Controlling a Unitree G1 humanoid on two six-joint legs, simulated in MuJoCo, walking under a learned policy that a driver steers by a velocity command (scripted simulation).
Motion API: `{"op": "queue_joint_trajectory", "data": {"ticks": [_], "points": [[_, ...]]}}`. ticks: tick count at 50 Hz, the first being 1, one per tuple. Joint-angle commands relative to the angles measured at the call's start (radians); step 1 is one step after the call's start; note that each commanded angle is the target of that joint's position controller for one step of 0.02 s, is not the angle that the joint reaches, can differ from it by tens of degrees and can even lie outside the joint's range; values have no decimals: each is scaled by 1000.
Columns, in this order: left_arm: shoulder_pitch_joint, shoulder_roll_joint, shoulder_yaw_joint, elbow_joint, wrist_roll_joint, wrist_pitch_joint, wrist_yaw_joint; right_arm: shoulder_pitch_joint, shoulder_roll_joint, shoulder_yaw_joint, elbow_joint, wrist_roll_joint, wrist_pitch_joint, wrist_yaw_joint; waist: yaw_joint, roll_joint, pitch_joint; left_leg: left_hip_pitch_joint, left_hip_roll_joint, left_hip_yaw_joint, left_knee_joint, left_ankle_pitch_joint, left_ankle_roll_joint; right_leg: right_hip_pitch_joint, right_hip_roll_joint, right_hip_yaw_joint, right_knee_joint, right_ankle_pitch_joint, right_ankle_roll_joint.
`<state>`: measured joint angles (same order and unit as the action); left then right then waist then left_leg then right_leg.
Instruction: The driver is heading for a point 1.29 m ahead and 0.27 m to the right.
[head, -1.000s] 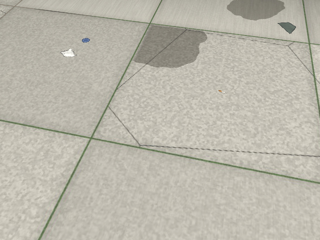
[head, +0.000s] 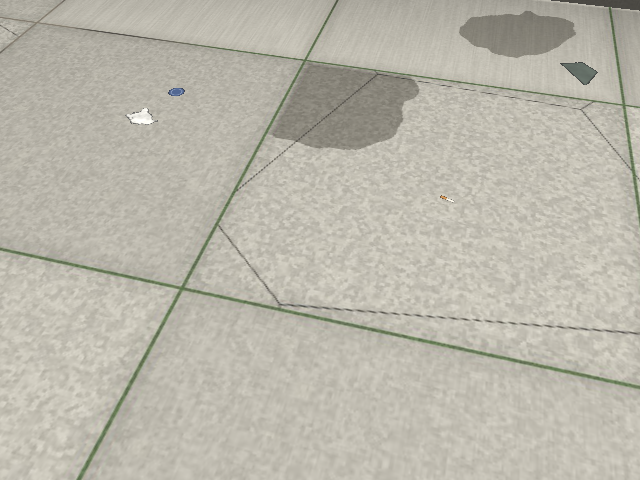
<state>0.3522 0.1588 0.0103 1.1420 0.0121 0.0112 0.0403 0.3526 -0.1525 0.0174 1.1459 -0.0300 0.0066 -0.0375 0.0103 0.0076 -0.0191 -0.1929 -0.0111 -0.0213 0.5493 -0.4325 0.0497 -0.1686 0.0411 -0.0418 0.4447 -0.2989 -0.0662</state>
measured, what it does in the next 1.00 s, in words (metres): walks ahead: right foot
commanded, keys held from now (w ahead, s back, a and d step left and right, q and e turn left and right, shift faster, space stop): w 1.00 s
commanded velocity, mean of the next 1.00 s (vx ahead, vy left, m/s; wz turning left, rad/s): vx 0.43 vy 0.00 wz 0.00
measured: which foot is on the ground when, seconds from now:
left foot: down 0.00-0.60, up 0.62-1.00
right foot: down 0.00-0.14, up 0.16-0.58, down 0.60-1.00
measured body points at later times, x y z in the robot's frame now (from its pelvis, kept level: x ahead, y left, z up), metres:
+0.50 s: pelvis +0.19 +0.04 -0.01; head +0.22 +0.05 +0.44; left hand +0.35 +0.26 -0.14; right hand +0.05 -0.17 -0.14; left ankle +0.02 +0.11 -0.74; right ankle +0.33 -0.07 -0.70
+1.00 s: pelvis +0.48 +0.02 +0.00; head +0.51 +0.01 +0.45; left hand +0.38 +0.24 -0.14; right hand +0.64 -0.20 -0.13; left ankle +0.65 +0.16 -0.69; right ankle +0.38 -0.03 -0.74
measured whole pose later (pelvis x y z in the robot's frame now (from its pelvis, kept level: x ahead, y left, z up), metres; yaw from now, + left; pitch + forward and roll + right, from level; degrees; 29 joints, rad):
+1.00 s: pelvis +0.48 +0.02 +0.00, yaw +0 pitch +0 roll -1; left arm 0.49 0.15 0.02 1.09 0.01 -0.11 0.01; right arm 0.06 -0.18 -0.03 0.92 -0.02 -0.04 0.03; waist 0.06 0.03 0.05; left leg -0.63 0.09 0.05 0.70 -0.01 0.04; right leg 0.07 0.10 -0.09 0.18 -0.26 -0.10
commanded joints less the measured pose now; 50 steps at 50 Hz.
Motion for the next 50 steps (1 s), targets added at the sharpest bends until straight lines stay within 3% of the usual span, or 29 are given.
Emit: {"op": "queue_joint_trajectory", "data": {"ticks": [1,2,4,6,7,8,9,10,11,13,16,18,22,24,26,28,29,30,31,32,33,34,36,38,40,43,46,50], "points": [[161,147,39,16,10,0,-5,-55,-43,-9,-84,-13,-28,18,42,-134,205,-282,15,63,178,-39,22,-49,-350,482,-338,-545,-192],[142,151,43,6,15,-8,-9,-56,-50,-13,-93,-8,-38,25,30,-115,197,-284,28,53,202,-57,24,-55,-355,477,-340,-492,-195],[78,160,48,-19,9,-23,-13,-19,-45,-19,-100,3,-55,37,-16,-104,180,-197,33,58,108,-39,34,-101,-318,392,-310,-402,-165],[-10,151,50,-49,-7,-29,-19,119,-19,-23,-52,13,-66,37,-90,-80,161,95,-26,117,-87,108,44,-266,-219,248,-210,-351,-117],[-42,135,47,-67,-5,-36,-22,203,-39,-33,-22,10,-68,31,-120,-27,157,234,-23,80,-153,98,46,-367,-163,181,-96,-324,-92],[-71,73,28,-94,-1,-46,-29,304,-105,-50,-10,-3,-76,21,-156,153,116,347,176,-211,-319,-103,70,-479,-64,53,185,-263,-52],[-79,47,19,-132,7,-54,-37,389,-197,-75,5,7,-70,22,-159,300,120,353,369,-561,-470,-347,147,-611,12,-45,443,-261,-36],[-87,110,32,-133,36,-57,-47,312,-161,-70,-9,4,-65,20,-103,153,193,247,386,-580,-463,-366,174,-622,-54,22,600,-200,-47],[-91,96,31,-133,32,-66,-57,226,-142,-63,-41,4,-71,25,-62,75,219,192,351,-499,-462,-281,167,-631,-83,47,641,-113,-48],[-77,88,33,-124,20,-78,-71,162,-113,-53,-67,10,-94,26,-20,31,194,193,278,-333,-474,-9,136,-592,-113,49,632,22,-25],[-103,88,39,-138,19,-65,-77,220,-86,-40,-40,13,-113,22,-14,54,147,257,218,-168,-432,390,113,-599,-100,-1,630,91,2],[-175,76,36,-172,17,-57,-75,259,-80,-33,-24,13,-116,21,-22,69,143,258,203,-106,-410,584,112,-616,-90,-32,601,111,13],[-374,53,18,-260,8,-51,-74,259,-85,-25,-27,11,-118,16,-48,90,185,190,172,-36,-416,742,108,-538,-56,-94,354,176,16],[-405,57,13,-280,2,-49,-71,259,-106,-28,-23,11,-120,12,-46,112,186,187,181,-17,-411,839,106,-439,-32,-122,234,192,-8],[-354,91,24,-277,2,-52,-59,239,-130,-33,-22,13,-126,10,-8,120,147,221,196,8,-324,1101,94,-308,5,-135,175,185,-50],[-152,140,49,-219,-2,-66,-45,208,-161,-44,-26,12,-124,6,82,122,33,264,203,21,-86,1267,78,-106,45,-113,132,165,-89],[4,158,64,-165,1,-74,-37,182,-172,-49,-33,17,-119,8,150,107,-43,220,185,36,103,1181,67,72,34,-96,55,213,-107],[141,221,85,-131,24,-79,-28,188,-144,-43,-52,19,-116,14,187,44,-129,49,141,53,365,860,66,286,-125,74,35,48,-139],[167,303,103,-137,48,-78,-32,307,2,-22,-71,39,-110,29,93,-186,-232,-292,-44,69,778,-31,34,514,-443,599,-39,-13,-287],[91,268,101,-141,6,-71,-45,242,-96,-48,-78,28,-106,31,93,-95,-216,-391,-45,-49,886,-19,52,426,-430,773,-203,-174,-309],[-36,210,85,-165,-7,-75,-47,127,-120,-56,-123,20,-107,33,44,-62,-41,-442,23,-46,850,93,60,266,-405,607,-242,-226,-268],[-88,143,68,-171,-5,-86,-52,66,-120,-58,-137,14,-111,36,28,-1,35,-413,55,-37,798,156,63,135,-364,497,-276,-112,-238],[-74,80,45,-143,2,-106,-45,78,-82,-59,-133,-4,-92,45,-33,6,72,-309,93,-37,710,177,49,-11,-286,322,-299,91,-187],[-16,83,40,-115,2,-124,-38,80,-51,-57,-136,-8,-72,54,-54,-11,77,-291,99,-18,647,177,31,-34,-256,239,-308,218,-174],[29,110,41,-100,-1,-131,-36,14,-60,-62,-162,-12,-56,60,-56,-32,103,-354,113,11,579,213,15,-26,-236,178,-324,276,-165],[90,117,35,-94,-2,-129,-38,-145,-78,-63,-219,-8,-48,67,-22,-44,134,-456,124,52,436,327,-8,20,-211,127,-342,367,-143],[143,112,28,-88,-4,-128,-37,-279,-66,-54,-263,6,-51,71,15,-58,139,-441,97,94,241,418,-20,63,-186,75,-326,503,-109],[219,118,24,-65,1,-126,-27,-393,-67,-49,-300,12,-57,69,52,-78,136,-433,57,127,89,447,1,197,-210,63,-292,618,-102]]}}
